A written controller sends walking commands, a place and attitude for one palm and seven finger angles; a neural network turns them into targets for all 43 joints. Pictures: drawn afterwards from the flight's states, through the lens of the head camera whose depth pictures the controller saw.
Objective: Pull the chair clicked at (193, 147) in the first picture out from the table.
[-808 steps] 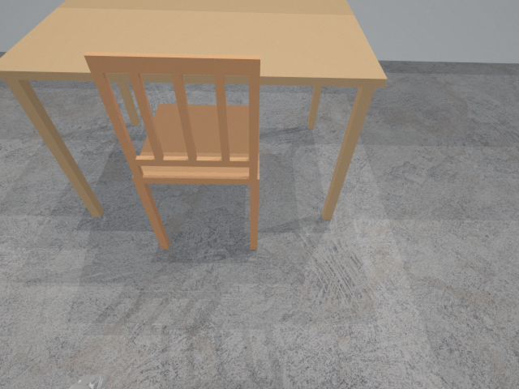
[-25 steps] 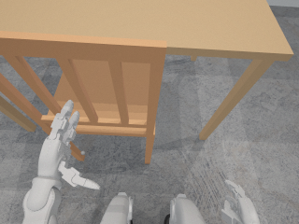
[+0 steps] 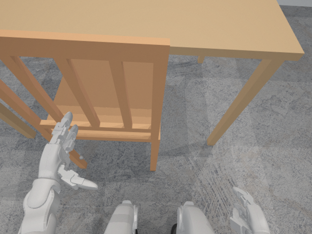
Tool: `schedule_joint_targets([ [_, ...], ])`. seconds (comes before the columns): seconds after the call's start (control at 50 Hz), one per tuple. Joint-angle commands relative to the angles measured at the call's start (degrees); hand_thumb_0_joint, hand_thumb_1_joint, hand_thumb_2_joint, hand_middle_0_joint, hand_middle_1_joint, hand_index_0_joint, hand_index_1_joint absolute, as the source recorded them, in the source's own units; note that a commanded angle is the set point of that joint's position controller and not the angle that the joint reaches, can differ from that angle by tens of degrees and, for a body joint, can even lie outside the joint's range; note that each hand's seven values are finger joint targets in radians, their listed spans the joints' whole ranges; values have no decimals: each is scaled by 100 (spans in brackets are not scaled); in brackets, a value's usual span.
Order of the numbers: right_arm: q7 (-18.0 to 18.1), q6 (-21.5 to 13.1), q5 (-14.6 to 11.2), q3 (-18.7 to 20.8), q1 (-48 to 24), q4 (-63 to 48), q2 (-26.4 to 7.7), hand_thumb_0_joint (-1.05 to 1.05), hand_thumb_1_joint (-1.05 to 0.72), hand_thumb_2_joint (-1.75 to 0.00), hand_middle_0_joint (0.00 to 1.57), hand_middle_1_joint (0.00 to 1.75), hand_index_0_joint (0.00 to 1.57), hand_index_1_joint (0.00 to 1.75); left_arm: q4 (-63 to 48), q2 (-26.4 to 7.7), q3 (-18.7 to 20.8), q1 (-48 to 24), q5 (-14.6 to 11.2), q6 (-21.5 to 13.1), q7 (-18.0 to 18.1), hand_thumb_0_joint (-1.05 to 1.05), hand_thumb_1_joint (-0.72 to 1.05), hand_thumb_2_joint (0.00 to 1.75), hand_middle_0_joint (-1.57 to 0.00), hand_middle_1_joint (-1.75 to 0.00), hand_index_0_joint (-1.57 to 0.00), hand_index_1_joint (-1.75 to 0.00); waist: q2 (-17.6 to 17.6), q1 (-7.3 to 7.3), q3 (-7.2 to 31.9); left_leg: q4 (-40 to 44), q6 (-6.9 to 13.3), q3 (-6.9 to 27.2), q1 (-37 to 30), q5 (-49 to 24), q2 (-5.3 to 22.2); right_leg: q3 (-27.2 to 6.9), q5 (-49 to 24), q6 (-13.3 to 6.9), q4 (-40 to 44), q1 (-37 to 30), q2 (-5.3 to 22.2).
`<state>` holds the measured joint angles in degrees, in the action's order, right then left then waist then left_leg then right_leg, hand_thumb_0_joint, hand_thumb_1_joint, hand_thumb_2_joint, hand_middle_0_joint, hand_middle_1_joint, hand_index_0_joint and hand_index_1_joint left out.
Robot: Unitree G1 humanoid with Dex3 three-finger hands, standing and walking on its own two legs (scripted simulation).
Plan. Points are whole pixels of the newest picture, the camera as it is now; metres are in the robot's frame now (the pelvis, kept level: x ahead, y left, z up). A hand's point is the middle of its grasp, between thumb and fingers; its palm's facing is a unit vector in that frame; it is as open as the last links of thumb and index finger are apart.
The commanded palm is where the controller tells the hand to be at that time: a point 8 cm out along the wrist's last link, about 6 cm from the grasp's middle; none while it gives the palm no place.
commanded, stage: aim the fingers beside a spindle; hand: left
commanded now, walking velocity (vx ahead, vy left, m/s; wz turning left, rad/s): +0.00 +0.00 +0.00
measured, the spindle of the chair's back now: (82, 98) +0.44 +0.21 +0.04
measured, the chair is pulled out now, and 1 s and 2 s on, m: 0.00 0.00 0.00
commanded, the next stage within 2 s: push the fingers through the gap in 1.22 s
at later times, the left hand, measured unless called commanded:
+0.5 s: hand (85, 153) +0.29 +0.17 +0.05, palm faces -0.06 -1.00 -0.05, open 16.9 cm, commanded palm +0.28 +0.25 +0.04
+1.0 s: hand (77, 156) +0.30 +0.21 +0.00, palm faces +0.02 -1.00 -0.01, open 16.9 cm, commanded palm +0.28 +0.24 +0.03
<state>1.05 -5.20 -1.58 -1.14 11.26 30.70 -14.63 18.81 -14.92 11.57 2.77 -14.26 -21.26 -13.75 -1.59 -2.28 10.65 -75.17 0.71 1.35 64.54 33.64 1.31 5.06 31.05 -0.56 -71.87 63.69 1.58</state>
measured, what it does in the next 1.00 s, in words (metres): stands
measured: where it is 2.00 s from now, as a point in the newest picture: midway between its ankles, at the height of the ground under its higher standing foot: outside the picture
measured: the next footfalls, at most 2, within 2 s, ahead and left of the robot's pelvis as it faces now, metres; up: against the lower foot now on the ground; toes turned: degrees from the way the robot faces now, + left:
none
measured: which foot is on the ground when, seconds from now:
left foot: down 0.00-1.00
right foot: down 0.00-1.00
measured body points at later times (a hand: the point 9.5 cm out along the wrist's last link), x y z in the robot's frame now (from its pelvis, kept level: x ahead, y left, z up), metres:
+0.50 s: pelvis +0.00 +0.00 +0.01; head +0.12 +0.02 +0.44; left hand +0.29 +0.22 +0.06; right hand +0.17 -0.25 -0.09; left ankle +0.01 +0.11 -0.62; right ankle +0.03 -0.12 -0.62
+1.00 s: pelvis +0.00 +0.01 +0.00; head +0.11 +0.02 +0.44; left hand +0.30 +0.26 +0.00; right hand +0.17 -0.24 -0.09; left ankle +0.02 +0.11 -0.62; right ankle +0.03 -0.12 -0.62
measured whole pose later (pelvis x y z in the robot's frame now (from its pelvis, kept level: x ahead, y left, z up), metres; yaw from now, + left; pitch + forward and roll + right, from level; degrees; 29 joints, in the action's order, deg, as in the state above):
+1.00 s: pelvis +0.00 +0.01 +0.00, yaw +0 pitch +23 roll -3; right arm 0.8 -5.3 -1.7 -1.1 10.8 31.2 -14.7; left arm 20.7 -15.6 12.5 1.7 -15.1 -20.9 -14.3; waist -1.7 -2.4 10.5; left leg -75.1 1.3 1.3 64.6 33.8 1.1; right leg 4.9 30.9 0.0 -71.2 63.4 1.6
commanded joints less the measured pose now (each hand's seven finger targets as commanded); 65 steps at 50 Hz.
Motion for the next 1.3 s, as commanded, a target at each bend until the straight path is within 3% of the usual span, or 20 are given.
schedule_joint_targets([
  [0.0,160,-420,38,437,45,-892,-762,0,-90,-90,20,30,20,30,-3182,-920,96,-774,-134,-856,-95,0,-50,30,-6,-8,-6,-8,-748,122,2725,1176,62,108,-2088,-2398,-89,-292,-1732,-122,977,-1771,-111],
  [0.08,138,-512,120,410,118,-620,-654,0,-90,-90,20,30,20,30,-3438,-1180,549,-80,-93,-1154,492,0,-50,30,-6,-8,-6,-8,-712,140,2526,1249,-41,189,-2357,-3028,-39,-178,-1947,-116,909,-1603,-147],
  [0.12,102,-401,137,414,80,-458,-688,0,-90,-90,20,30,20,30,-2195,-1134,757,81,48,-927,617,0,-50,30,-6,-8,-6,-8,-234,-3,1798,1145,3,171,-1599,-2382,-58,-139,-1664,-73,917,-1433,-175],
  [0.2,48,-168,-10,373,-12,-554,-865,0,-90,-90,20,30,20,30,-147,-291,110,150,6,-281,164,0,-50,30,-6,-8,-6,-8,536,-169,663,1051,32,28,-444,-767,-193,-261,-420,-24,1199,-1055,-178],
  [0.28,124,-263,-63,422,37,-792,-910,0,-90,-90,20,30,20,30,-1092,-353,-168,-564,-145,-322,-384,0,-50,30,-6,-8,-6,-8,116,-146,1622,1034,116,38,-938,-1263,-156,-334,-1017,-61,1134,-1452,-127],
  [0.36,217,-544,73,440,161,-767,-751,0,-90,-90,20,30,20,30,-3619,-1200,320,-710,-226,-1099,-40,0,-50,30,-6,-8,-6,-8,-796,125,3002,1181,39,139,-2447,-2769,-60,-296,-1905,-123,980,-1758,-142],
  [0.42,182,-581,150,409,160,-517,-709,0,-90,-90,20,30,20,30,-3334,-1384,654,-338,-53,-1191,465,0,-50,30,-6,-8,-6,-8,-875,99,2559,1226,-50,245,-2452,-3113,-16,-157,-1872,-121,872,-1397,-147],
  [0.52,39,-196,57,368,15,-418,-828,0,-90,-90,20,30,20,30,79,-390,275,129,118,-279,368,0,-50,30,-6,-8,-6,-8,502,-168,672,1073,20,86,-601,-955,-168,-156,-588,-36,1110,-903,-203],
  [0.6,94,-165,-76,408,68,-763,-952,0,-90,-90,20,30,20,30,-418,-462,115,-379,-82,-83,-234,0,-50,30,-6,-8,-6,-8,251,-38,1477,1119,84,18,-789,-1145,-170,-291,-892,-69,1138,-1445,-140],
  [0.66,150,-357,8,450,42,-922,-801,0,-90,-90,20,30,20,30,-2832,-956,188,-1011,-196,-719,-246,0,-50,30,-6,-8,-6,-8,-640,121,2923,1134,83,59,-1986,-2401,-92,-345,-1901,-102,993,-1958,-126],
  [0.7,170,-492,62,427,195,-799,-712,0,-90,-90,20,30,20,30,-3735,-1232,408,-513,-255,-1108,27,0,-50,30,-6,-8,-6,-8,-911,211,3118,1248,-7,115,-2663,-3159,-42,-262,-2151,-131,990,-1867,-163],
  [0.74,170,-545,127,408,213,-619,-680,0,-90,-90,20,30,20,30,-3765,-1318,582,-278,-191,-1244,350,0,-50,30,-6,-8,-6,-8,-862,132,2882,1237,-53,194,-2646,-3406,-24,-199,-2180,-122,924,-1653,-165],
  [0.8,103,-408,127,411,100,-363,-711,0,-90,-90,20,30,20,30,-1815,-955,672,23,6,-920,529,0,-50,30,-6,-8,-6,-8,-161,-119,1542,1109,-27,188,-1551,-2298,-40,-83,-1600,-49,896,-1209,-192],
  [0.86,39,-221,47,383,54,-404,-864,0,-90,-90,20,30,20,30,-192,-255,85,45,73,-377,220,0,-50,30,-6,-8,-6,-8,296,-229,666,1088,-6,131,-716,-1082,-141,-73,-744,-47,1000,-763,-202],
  [0.96,126,-303,-44,469,51,-829,-913,0,-90,-90,20,30,20,30,-1638,-472,-119,-537,-171,-372,-408,0,-50,30,-6,-8,-6,-8,-130,-48,2107,1114,84,104,-1425,-1804,-110,-235,-1443,-88,1014,-1532,-132],
  [1.04,144,-554,92,436,217,-818,-701,0,-90,-90,20,30,20,30,-4295,-1265,378,-16,-229,-1127,151,0,-50,30,-6,-8,-6,-8,-1093,295,3235,1322,-125,252,-2988,-3607,-12,-174,-2093,-159,903,-1655,-162],
  [1.12,96,-420,151,431,62,-450,-648,0,-90,-90,20,30,20,30,-2566,-1152,805,363,46,-992,744,0,-50,30,-6,-8,-6,-8,-337,20,1819,1192,-71,263,-1904,-2787,-11,-45,-1753,-87,851,-1287,-189],
  [1.18,-3,-208,92,380,-42,-457,-777,0,-90,-90,20,30,20,30,-536,-196,64,407,170,-480,511,0,-50,30,-6,-8,-6,-8,388,-235,584,1085,-36,157,-744,-1024,-131,-25,-641,-39,963,-685,-230],
  [1.22,14,-156,-62,361,-62,-597,-899,0,-90,-90,20,30,20,30,-5,-3,-156,260,17,-184,84,0,-50,30,-6,-8,-6,-8,609,-228,448,1155,27,105,-534,-548,-193,-150,-247,-55,1199,-831,-207],
  [1.28,121,-245,-77,419,-37,-823,-941,0,-90,-90,20,30,20,30,-1073,-230,-317,-489,-115,-281,-395,0,-50,30,-6,-8,-6,-8,162,-188,1477,1088,100,106,-919,-942,-164,-255,-657,-72,1122,-1193,-153],
])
